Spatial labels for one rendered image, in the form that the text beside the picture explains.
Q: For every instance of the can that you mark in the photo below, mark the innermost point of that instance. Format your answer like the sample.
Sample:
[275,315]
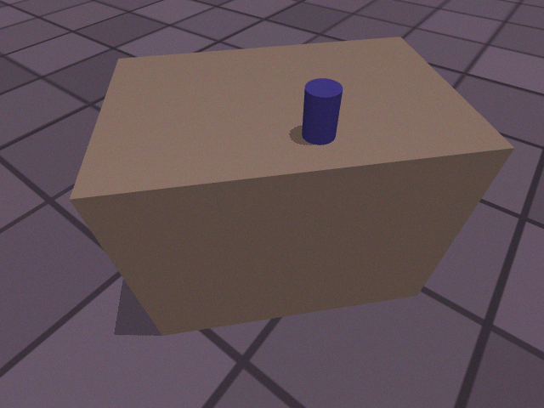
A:
[322,99]

